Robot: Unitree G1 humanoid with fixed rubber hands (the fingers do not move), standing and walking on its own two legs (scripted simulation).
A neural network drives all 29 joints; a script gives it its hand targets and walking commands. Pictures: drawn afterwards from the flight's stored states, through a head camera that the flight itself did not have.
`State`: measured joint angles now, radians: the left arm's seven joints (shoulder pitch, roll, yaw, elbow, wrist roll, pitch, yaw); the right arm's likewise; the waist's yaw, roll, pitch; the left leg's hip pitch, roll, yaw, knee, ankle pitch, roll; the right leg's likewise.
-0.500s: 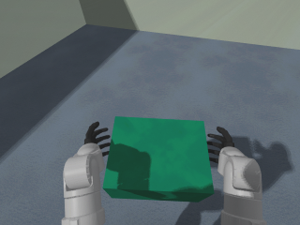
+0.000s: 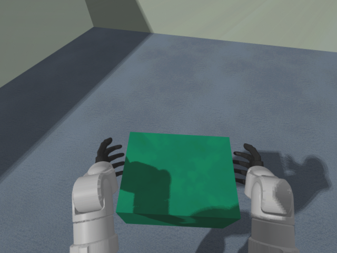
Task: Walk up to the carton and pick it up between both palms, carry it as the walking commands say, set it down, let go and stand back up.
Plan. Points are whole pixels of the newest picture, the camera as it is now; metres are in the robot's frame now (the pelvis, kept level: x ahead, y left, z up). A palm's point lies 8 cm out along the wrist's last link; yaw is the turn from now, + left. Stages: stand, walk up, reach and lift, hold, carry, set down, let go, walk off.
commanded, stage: carry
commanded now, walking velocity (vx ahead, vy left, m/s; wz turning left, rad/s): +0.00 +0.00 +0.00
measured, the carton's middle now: (177, 180) +0.30 +0.00 -0.01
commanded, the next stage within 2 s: none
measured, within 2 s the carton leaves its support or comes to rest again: neither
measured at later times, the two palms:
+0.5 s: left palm (122, 164) +0.29 +0.12 +0.10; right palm (271, 171) +0.27 -0.21 +0.06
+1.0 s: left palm (118, 168) +0.28 +0.13 +0.09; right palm (267, 172) +0.27 -0.20 +0.07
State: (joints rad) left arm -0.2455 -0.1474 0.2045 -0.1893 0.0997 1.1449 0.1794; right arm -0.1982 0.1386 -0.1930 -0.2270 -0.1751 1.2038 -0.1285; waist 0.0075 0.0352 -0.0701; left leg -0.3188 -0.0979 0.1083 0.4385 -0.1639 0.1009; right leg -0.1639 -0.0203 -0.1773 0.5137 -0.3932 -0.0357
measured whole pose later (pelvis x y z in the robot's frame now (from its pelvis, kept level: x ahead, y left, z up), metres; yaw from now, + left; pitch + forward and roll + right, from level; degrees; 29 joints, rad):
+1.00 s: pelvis +0.00 -0.03 +0.00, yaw +0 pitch +2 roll +3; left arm -0.25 -0.15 0.20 -0.18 0.10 1.11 0.18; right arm -0.20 0.14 -0.19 -0.22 -0.18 1.17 -0.13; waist 0.01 0.00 -0.07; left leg -0.32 -0.08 0.11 0.44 -0.17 0.07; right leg -0.16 0.00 -0.18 0.52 -0.40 -0.10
